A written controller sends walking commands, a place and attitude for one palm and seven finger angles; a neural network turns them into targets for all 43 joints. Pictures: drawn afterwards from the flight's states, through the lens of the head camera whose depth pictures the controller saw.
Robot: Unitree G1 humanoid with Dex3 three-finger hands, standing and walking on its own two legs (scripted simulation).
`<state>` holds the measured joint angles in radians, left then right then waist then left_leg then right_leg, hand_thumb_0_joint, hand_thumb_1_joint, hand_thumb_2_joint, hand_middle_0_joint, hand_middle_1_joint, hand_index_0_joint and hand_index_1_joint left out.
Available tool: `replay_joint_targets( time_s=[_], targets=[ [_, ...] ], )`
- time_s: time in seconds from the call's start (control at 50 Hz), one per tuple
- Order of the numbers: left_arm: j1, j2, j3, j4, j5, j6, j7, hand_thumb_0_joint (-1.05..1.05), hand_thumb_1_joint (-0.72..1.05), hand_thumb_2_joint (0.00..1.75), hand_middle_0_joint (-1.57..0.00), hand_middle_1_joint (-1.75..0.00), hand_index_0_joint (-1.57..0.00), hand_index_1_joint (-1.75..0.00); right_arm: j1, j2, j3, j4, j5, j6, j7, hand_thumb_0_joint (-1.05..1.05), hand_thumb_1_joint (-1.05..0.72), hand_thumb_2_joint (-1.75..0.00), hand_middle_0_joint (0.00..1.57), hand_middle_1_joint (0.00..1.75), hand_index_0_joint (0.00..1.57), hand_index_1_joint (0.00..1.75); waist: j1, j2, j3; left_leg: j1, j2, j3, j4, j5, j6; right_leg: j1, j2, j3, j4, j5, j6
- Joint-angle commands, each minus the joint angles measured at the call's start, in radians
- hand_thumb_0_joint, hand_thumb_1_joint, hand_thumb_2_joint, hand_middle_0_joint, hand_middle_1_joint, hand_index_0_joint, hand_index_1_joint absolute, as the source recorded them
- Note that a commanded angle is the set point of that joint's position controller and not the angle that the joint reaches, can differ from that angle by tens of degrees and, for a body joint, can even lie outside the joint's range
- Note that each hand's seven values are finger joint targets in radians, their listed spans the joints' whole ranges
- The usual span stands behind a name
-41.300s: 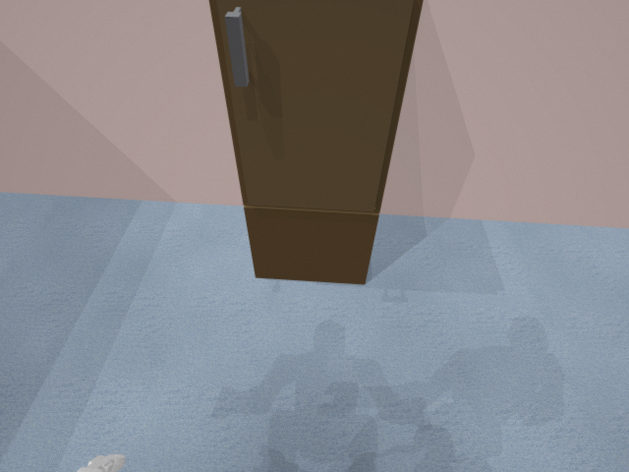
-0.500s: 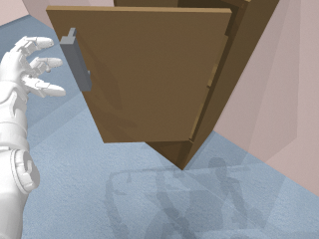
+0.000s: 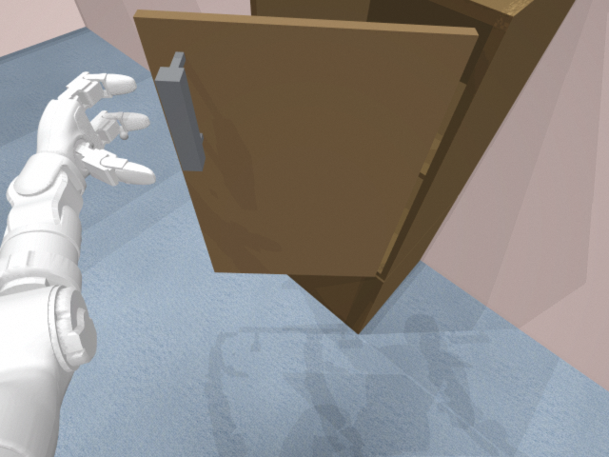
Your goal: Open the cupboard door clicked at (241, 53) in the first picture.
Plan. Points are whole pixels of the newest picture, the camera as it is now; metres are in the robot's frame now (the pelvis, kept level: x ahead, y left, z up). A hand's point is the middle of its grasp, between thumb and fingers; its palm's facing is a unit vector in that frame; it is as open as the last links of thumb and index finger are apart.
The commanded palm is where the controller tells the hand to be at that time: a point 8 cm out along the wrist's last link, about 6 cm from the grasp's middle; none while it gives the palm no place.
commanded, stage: move the hooked fingers beside the handle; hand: left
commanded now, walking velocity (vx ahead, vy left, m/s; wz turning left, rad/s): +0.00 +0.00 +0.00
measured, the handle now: (186, 113) +0.52 +0.14 +0.15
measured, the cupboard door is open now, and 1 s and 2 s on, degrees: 42 41 42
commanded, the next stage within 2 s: slide the fingers in behind the handle in 0.04 s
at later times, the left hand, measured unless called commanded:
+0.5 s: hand (144, 132) +0.48 +0.18 +0.15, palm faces -0.03 -1.00 +0.02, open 14.0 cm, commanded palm +0.46 +0.23 +0.16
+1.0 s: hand (171, 138) +0.47 +0.15 +0.15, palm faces -0.05 -1.00 -0.01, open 14.4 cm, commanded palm +0.46 +0.19 +0.16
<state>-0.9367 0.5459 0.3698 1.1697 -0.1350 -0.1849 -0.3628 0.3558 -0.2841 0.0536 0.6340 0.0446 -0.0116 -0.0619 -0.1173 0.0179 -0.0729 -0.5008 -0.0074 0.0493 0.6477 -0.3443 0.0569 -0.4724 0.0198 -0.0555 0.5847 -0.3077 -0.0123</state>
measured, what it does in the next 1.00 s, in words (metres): stands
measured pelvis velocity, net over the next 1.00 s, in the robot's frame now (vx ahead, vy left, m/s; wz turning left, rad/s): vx -0.01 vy -0.01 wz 0.04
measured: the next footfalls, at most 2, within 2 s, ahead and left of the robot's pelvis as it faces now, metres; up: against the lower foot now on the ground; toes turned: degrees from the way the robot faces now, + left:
none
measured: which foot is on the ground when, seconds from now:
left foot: down 0.00-1.00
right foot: down 0.00-1.00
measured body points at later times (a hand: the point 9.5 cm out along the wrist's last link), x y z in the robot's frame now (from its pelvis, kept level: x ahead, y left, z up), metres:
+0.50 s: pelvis +0.00 +0.00 +0.00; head +0.06 +0.00 +0.45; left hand +0.48 +0.24 +0.15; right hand +0.00 -0.27 -0.11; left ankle -0.02 +0.08 -0.72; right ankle -0.02 -0.11 -0.72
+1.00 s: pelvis -0.01 -0.01 +0.00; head +0.05 -0.01 +0.44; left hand +0.47 +0.20 +0.16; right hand +0.04 -0.28 -0.12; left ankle -0.02 +0.08 -0.72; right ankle -0.02 -0.11 -0.72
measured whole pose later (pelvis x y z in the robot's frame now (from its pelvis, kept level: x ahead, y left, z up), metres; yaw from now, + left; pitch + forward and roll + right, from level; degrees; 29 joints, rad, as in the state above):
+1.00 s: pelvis -0.01 -0.01 +0.00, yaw +2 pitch +10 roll -1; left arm -0.99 0.41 0.22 1.14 -0.16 -0.19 -0.23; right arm 0.37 -0.29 0.04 0.71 0.04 -0.07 -0.04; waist -0.09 0.03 -0.06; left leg -0.51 -0.01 0.01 0.66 -0.33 0.04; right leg -0.48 0.01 -0.09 0.61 -0.31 -0.03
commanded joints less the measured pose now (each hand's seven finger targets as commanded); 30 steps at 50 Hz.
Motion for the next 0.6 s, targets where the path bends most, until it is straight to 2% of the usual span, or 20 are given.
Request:
replay_joint_targets(
  time_s=[0.0,0.02,0.08,0.1,0.12,0.14,0.16,0.18,0.22,0.26,0.28,0.3,0.32,0.34,0.38,0.4,0.44,0.5,0.52,0.58],
  targets=[
    [-0.533,0.290,0.030,-0.218,-0.022,-0.078,0.001,0.00,-0.50,0.30,-0.30,-1.20,-0.30,-1.20,0.143,-0.184,-0.066,-0.045,-0.001,-0.020,-0.018,0.00,-0.90,-0.90,0.20,0.30,0.20,0.30,-0.027,0.091,-0.380,0.318,0.030,-0.110,-0.030,0.467,-0.027,0.038,0.011,0.034,-0.025,0.364,-0.012],
    [-0.540,0.257,0.005,-0.235,-0.025,-0.082,-0.004,0.00,-0.50,0.30,-0.30,-1.20,-0.30,-1.20,0.140,-0.179,-0.067,-0.046,0.000,-0.023,-0.016,0.00,-0.90,-0.90,0.20,0.30,0.20,0.30,-0.028,0.127,-0.389,0.338,0.031,-0.112,-0.029,0.479,-0.031,0.027,0.011,0.033,-0.027,0.358,-0.013],
    [-0.521,0.272,0.028,-0.233,-0.041,-0.089,-0.006,0.00,-0.50,0.30,-0.30,-1.20,-0.30,-1.20,0.159,-0.186,-0.071,-0.036,-0.002,-0.021,-0.017,0.00,-0.90,-0.90,0.20,0.30,0.20,0.30,-0.022,0.087,-0.412,0.360,0.039,-0.125,-0.026,0.527,-0.035,0.032,0.015,0.024,-0.024,0.362,-0.015],
    [-0.528,0.246,0.011,-0.266,-0.043,-0.089,-0.010,0.00,-0.50,0.30,-0.30,-1.20,-0.30,-1.20,0.152,-0.181,-0.071,-0.038,-0.004,-0.024,-0.014,0.00,-0.90,-0.90,0.20,0.30,0.20,0.30,-0.018,0.132,-0.437,0.387,0.039,-0.125,-0.026,0.555,-0.039,0.028,0.016,0.029,-0.027,0.372,-0.012],
    [-0.491,0.217,0.002,-0.248,-0.046,-0.080,-0.013,0.00,-0.50,0.30,-0.30,-1.20,-0.30,-1.20,0.153,-0.178,-0.074,-0.036,-0.004,-0.025,-0.011,0.00,-0.90,-0.90,0.20,0.30,0.20,0.30,-0.015,0.123,-0.423,0.386,0.039,-0.121,-0.023,0.548,-0.038,0.021,0.017,0.026,-0.031,0.367,-0.012],
    [-0.480,0.218,0.004,-0.219,-0.049,-0.070,-0.012,0.00,-0.50,0.30,-0.30,-1.20,-0.30,-1.20,0.158,-0.181,-0.073,-0.028,-0.005,-0.023,-0.010,0.00,-0.90,-0.90,0.20,0.30,0.20,0.30,-0.022,0.083,-0.388,0.356,0.040,-0.121,-0.029,0.520,-0.036,0.019,0.019,0.022,-0.035,0.359,-0.011],
    [-0.450,0.240,0.027,-0.185,-0.049,-0.058,-0.008,0.00,-0.50,0.30,-0.30,-1.20,-0.30,-1.20,0.161,-0.185,-0.075,-0.027,-0.004,-0.021,-0.010,0.00,-0.90,-0.90,0.20,0.30,0.20,0.30,-0.014,0.045,-0.353,0.307,0.037,-0.112,-0.038,0.471,-0.030,0.033,0.019,0.023,-0.039,0.348,-0.012],
    [-0.442,0.236,0.022,-0.172,-0.054,-0.050,-0.008,0.00,-0.50,0.30,-0.30,-1.20,-0.30,-1.20,0.161,-0.187,-0.072,-0.033,-0.003,-0.017,-0.012,0.00,-0.90,-0.90,0.20,0.30,0.20,0.30,-0.015,0.033,-0.334,0.278,0.031,-0.101,-0.040,0.453,-0.022,0.047,0.018,0.021,-0.038,0.355,-0.013],
    [-0.453,0.252,0.028,-0.217,-0.040,-0.049,0.000,0.00,-0.50,0.30,-0.30,-1.20,-0.30,-1.20,0.159,-0.184,-0.073,-0.041,-0.004,-0.018,-0.009,0.00,-0.90,-0.90,0.20,0.30,0.20,0.30,-0.004,0.069,-0.365,0.279,0.028,-0.099,-0.045,0.445,-0.022,0.063,0.016,0.027,-0.034,0.360,-0.013],
    [-0.492,0.215,-0.007,-0.270,-0.030,-0.063,0.013,0.00,-0.50,0.30,-0.30,-1.20,-0.30,-1.20,0.158,-0.177,-0.074,-0.041,-0.005,-0.020,-0.007,0.00,-0.90,-0.90,0.20,0.30,0.20,0.30,-0.014,0.118,-0.368,0.318,0.033,-0.110,-0.045,0.464,-0.031,0.031,0.016,0.023,-0.035,0.339,-0.015],
    [-0.501,0.200,-0.009,-0.276,-0.041,-0.069,0.020,0.00,-0.50,0.30,-0.30,-1.20,-0.30,-1.20,0.165,-0.177,-0.078,-0.039,-0.006,-0.020,-0.007,0.00,-0.90,-0.90,0.20,0.30,0.20,0.30,-0.020,0.092,-0.375,0.335,0.035,-0.113,-0.037,0.498,-0.029,0.031,0.018,0.019,-0.034,0.349,-0.015],
    [-0.505,0.252,0.039,-0.305,-0.040,-0.075,0.028,0.00,-0.50,0.30,-0.30,-1.20,-0.30,-1.20,0.169,-0.181,-0.081,-0.035,-0.009,-0.022,-0.004,0.00,-0.90,-0.90,0.20,0.30,0.20,0.30,-0.007,0.103,-0.413,0.353,0.038,-0.116,-0.037,0.509,-0.033,0.043,0.022,0.024,-0.033,0.356,-0.014],
    [-0.488,0.222,0.018,-0.309,-0.041,-0.076,0.030,0.00,-0.50,0.30,-0.30,-1.20,-0.30,-1.20,0.164,-0.176,-0.079,-0.040,-0.008,-0.023,-0.002,0.00,-0.90,-0.90,0.20,0.30,0.20,0.30,-0.005,0.115,-0.422,0.366,0.038,-0.117,-0.039,0.517,-0.036,0.045,0.021,0.023,-0.033,0.354,-0.015],
    [-0.482,0.197,0.009,-0.290,-0.043,-0.071,0.034,0.00,-0.50,0.30,-0.30,-1.20,-0.30,-1.20,0.161,-0.172,-0.079,-0.036,-0.008,-0.026,0.000,0.00,-0.90,-0.90,0.20,0.30,0.20,0.30,-0.009,0.094,-0.393,0.350,0.036,-0.111,-0.039,0.495,-0.032,0.041,0.023,0.023,-0.037,0.353,-0.014],
    [-0.475,0.209,0.018,-0.271,-0.040,-0.067,0.047,0.00,-0.50,0.30,-0.30,-1.20,-0.30,-1.20,0.167,-0.178,-0.079,-0.034,-0.007,-0.023,-0.002,0.00,-0.90,-0.90,0.20,0.30,0.20,0.30,-0.009,0.066,-0.372,0.323,0.035,-0.107,-0.041,0.483,-0.025,0.046,0.022,0.020,-0.035,0.349,-0.015],
    [-0.500,0.202,0.007,-0.281,-0.031,-0.066,0.054,0.00,-0.50,0.30,-0.30,-1.20,-0.30,-1.20,0.160,-0.175,-0.075,-0.033,-0.007,-0.026,0.000,0.00,-0.90,-0.90,0.20,0.30,0.20,0.30,-0.011,0.090,-0.361,0.322,0.033,-0.108,-0.047,0.471,-0.028,0.039,0.022,0.022,-0.037,0.344,-0.014],
    [-0.471,0.194,0.011,-0.299,-0.024,-0.065,0.068,0.00,-0.50,0.30,-0.30,-1.20,-0.30,-1.20,0.160,-0.170,-0.079,-0.035,-0.009,-0.031,0.005,0.00,-0.90,-0.90,0.20,0.30,0.20,0.30,0.000,0.103,-0.393,0.341,0.033,-0.103,-0.043,0.486,-0.029,0.051,0.020,0.024,-0.033,0.358,-0.015],
    [-0.493,0.156,-0.019,-0.313,-0.033,-0.068,0.066,0.00,-0.50,0.30,-0.30,-1.20,-0.30,-1.20,0.154,-0.169,-0.078,-0.032,-0.007,-0.034,0.005,0.00,-0.90,-0.90,0.20,0.30,0.20,0.30,-0.013,0.071,-0.379,0.348,0.036,-0.109,-0.041,0.499,-0.030,0.047,0.023,0.021,-0.035,0.366,-0.014],
    [-0.473,0.128,-0.035,-0.313,-0.037,-0.067,0.064,0.00,-0.50,0.30,-0.30,-1.20,-0.30,-1.20,0.148,-0.167,-0.079,-0.036,-0.005,-0.037,0.007,0.00,-0.90,-0.90,0.20,0.30,0.20,0.30,-0.008,0.071,-0.384,0.350,0.033,-0.105,-0.042,0.495,-0.027,0.053,0.023,0.025,-0.036,0.368,-0.014],
    [-0.508,0.084,-0.072,-0.297,-0.043,-0.064,0.068,0.00,-0.50,0.30,-0.30,-1.20,-0.30,-1.20,0.141,-0.164,-0.076,-0.029,-0.001,-0.042,0.003,0.00,-0.90,-0.90,0.20,0.30,0.20,0.30,-0.027,0.067,-0.327,0.331,0.029,-0.100,-0.045,0.432,-0.022,0.028,0.019,0.023,-0.045,0.335,-0.015]
  ],
)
